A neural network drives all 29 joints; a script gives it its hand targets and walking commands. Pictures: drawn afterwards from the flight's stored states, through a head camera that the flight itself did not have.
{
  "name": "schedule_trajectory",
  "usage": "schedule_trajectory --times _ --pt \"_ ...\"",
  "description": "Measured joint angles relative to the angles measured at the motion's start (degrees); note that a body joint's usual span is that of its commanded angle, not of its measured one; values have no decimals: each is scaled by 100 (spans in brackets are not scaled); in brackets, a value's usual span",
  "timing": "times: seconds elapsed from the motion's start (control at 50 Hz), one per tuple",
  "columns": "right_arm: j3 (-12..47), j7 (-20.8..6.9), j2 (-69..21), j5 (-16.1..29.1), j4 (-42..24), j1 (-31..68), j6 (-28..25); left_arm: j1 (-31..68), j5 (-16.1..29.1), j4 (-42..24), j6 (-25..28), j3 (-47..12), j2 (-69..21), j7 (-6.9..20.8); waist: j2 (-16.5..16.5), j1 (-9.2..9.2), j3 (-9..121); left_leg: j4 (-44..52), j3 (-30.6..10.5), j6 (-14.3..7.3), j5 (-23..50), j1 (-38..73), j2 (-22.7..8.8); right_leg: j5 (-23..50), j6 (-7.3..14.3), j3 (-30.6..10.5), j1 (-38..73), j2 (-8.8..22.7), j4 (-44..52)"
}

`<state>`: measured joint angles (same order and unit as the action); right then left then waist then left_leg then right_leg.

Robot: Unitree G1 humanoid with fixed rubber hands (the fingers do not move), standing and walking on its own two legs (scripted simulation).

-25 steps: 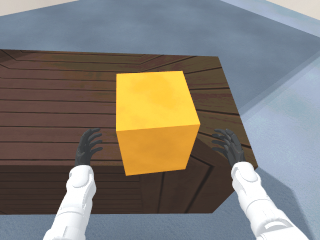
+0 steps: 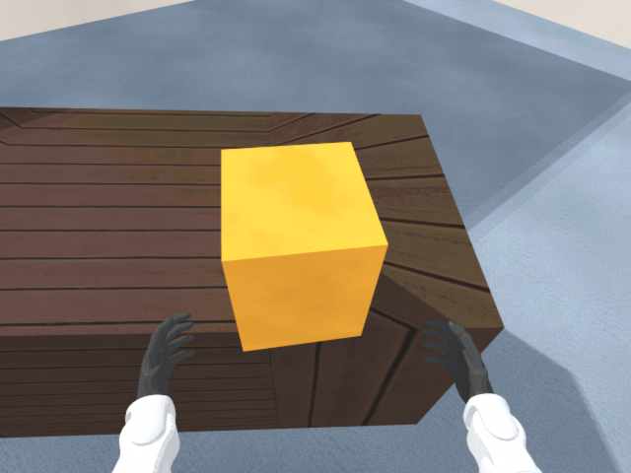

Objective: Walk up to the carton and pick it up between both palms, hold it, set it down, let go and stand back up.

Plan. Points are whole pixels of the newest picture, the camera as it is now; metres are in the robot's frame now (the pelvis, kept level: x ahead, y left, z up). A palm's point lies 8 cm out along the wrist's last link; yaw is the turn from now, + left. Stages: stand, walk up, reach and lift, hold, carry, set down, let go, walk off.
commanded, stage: set down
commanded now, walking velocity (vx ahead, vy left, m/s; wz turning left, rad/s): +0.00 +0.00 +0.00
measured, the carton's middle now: (295, 249) +0.44 +0.04 -0.01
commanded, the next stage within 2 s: let go in 1.10 s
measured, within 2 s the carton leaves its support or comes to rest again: neither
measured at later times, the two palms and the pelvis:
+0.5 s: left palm (136, 412) +0.20 +0.23 -0.05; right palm (468, 416) +0.20 -0.20 -0.05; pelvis +0.02 +0.01 +0.01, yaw +0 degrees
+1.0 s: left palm (123, 444) +0.17 +0.24 -0.07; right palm (468, 449) +0.17 -0.20 -0.07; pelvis +0.01 +0.02 +0.01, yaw +0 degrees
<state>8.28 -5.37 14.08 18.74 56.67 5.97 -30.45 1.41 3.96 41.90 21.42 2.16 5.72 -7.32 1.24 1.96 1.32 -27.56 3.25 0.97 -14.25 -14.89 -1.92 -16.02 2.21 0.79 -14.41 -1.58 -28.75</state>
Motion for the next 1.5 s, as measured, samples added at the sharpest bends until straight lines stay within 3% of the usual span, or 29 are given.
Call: schedule_trajectory --times 0.32,0.7,1.06,1.5 --pt "-151 191 -166 -516 -381 -581 475 -474 -112 -287 -711 44 245 229 116 -48 -123 331 -10 -8 30 591 26 51 -18 -32 605 -1 364" --pt "-619 296 -335 -1342 -1005 -1303 1266 -1175 -322 -912 -1805 -68 349 420 8 -45 -278 650 41 -113 113 1031 87 246 -124 -107 1103 43 846" --pt "-947 360 -456 -1851 -1152 -1514 1834 -1324 -486 -1148 -2691 -191 501 582 -27 -101 -465 570 39 -155 83 1074 102 272 -166 -103 1190 61 863" --pt "-1024 401 -395 -1990 -1365 -1581 1897 -1156 -414 -1150 -2880 -200 561 671 -35 -176 -477 486 51 -100 71 1013 56 219 -113 -95 1073 24 686"
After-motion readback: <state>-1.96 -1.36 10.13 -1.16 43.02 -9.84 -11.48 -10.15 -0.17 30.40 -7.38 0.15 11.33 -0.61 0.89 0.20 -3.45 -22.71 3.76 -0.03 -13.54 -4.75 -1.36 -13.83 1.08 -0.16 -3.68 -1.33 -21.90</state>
